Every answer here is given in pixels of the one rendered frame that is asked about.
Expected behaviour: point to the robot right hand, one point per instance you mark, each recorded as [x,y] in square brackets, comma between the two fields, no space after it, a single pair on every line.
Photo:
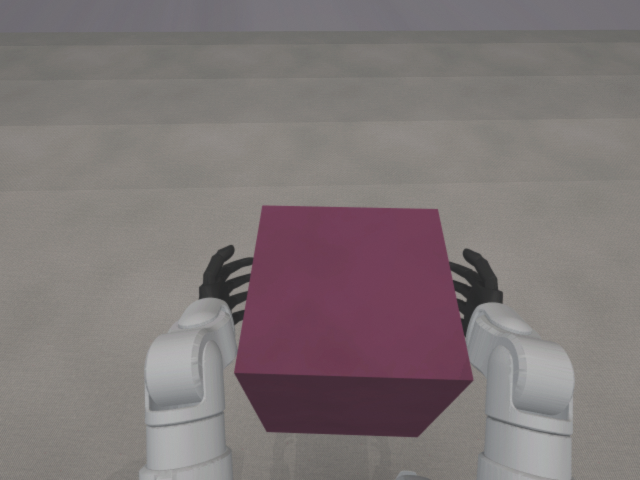
[484,285]

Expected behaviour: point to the robot left hand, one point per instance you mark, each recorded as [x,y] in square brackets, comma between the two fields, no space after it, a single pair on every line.
[214,277]

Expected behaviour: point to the carton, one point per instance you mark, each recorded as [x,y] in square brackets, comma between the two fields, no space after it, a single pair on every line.
[351,324]

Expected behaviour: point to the right robot shin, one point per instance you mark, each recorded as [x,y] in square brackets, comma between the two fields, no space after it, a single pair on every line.
[406,473]

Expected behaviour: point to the robot right forearm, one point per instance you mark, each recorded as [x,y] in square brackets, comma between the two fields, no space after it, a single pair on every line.
[529,397]

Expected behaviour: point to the robot left forearm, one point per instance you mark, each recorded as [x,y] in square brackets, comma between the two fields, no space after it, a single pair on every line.
[184,396]

